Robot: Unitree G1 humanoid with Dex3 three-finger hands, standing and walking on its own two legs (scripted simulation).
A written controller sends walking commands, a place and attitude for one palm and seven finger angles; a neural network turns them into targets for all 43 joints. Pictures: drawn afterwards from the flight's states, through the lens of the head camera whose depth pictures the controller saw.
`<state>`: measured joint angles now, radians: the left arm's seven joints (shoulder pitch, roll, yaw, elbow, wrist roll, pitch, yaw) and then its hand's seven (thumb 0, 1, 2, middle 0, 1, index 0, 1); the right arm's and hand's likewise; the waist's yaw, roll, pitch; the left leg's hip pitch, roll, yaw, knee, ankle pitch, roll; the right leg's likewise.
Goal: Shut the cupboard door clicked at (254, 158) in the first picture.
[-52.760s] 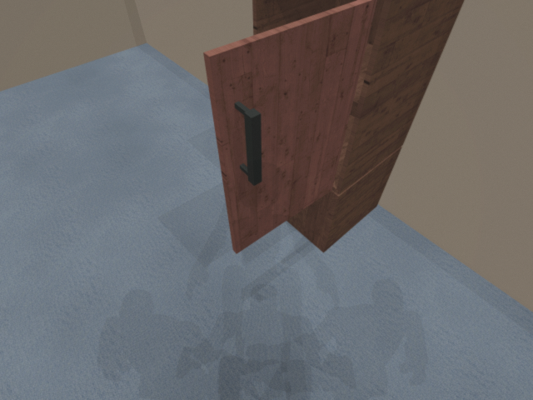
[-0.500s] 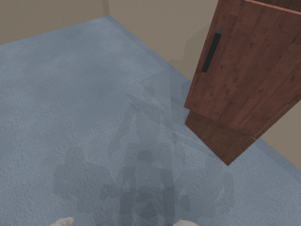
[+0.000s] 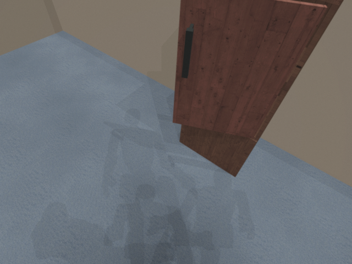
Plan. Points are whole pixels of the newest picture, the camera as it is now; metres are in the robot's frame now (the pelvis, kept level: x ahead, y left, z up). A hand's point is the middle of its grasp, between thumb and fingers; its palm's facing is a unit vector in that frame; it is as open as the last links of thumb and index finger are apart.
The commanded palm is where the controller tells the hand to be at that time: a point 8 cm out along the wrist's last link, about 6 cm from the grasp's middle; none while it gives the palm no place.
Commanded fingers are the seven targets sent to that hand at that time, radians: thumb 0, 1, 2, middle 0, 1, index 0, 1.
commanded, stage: turn to face it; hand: left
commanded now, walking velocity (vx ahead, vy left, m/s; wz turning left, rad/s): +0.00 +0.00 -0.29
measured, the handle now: (188, 52) +0.75 +0.00 +0.08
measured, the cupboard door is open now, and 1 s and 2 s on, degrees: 25 25 25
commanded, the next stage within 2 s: take the last steps up to it in 0.16 s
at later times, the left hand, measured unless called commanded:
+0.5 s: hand out of the picture +0.08 +0.16 -0.15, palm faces -0.12 -0.97 -0.20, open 7.4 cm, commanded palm none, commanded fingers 0.00 0.90 0.90 -0.20 -0.30 -0.20 -0.30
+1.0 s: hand (148, 206) +0.29 +0.09 -0.15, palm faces -0.25 -0.95 -0.19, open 7.4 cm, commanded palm none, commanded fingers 0.00 0.90 0.90 -0.20 -0.30 -0.20 -0.30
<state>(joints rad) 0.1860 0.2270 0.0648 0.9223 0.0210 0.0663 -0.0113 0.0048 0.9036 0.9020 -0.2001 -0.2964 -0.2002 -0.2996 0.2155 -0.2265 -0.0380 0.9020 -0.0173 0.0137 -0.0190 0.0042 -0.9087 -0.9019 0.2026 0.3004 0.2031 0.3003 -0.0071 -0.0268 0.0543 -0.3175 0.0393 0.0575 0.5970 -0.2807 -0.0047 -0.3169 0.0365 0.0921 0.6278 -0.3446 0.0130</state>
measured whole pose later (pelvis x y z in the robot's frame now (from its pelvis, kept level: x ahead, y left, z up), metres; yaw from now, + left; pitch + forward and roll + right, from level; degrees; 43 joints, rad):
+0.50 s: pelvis +0.02 -0.02 +0.01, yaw -8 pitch +0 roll -1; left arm 0.26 0.16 0.05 1.01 0.03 0.01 -0.01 0.00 0.91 0.90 -0.20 -0.30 -0.20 -0.30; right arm 0.27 -0.23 -0.06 1.00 -0.03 0.03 0.01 0.01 -0.91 -0.90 0.20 0.30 0.20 0.30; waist -0.02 0.03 0.03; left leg -0.46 0.07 0.08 0.95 -0.38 -0.05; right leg -0.13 0.02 -0.02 0.41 -0.28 -0.03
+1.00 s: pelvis +0.16 -0.07 +0.01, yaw -13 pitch -1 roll +0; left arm 0.14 0.19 0.05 1.02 0.03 -0.01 -0.03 0.00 0.91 0.90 -0.19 -0.30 -0.19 -0.30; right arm 0.43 -0.13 -0.03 1.11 -0.03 -0.03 -0.01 0.00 -0.91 -0.90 0.21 0.30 0.21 0.30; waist -0.05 0.00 0.07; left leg -0.04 0.09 0.17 0.43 -0.36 -0.05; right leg -0.39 -0.05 -0.08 0.59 -0.21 -0.02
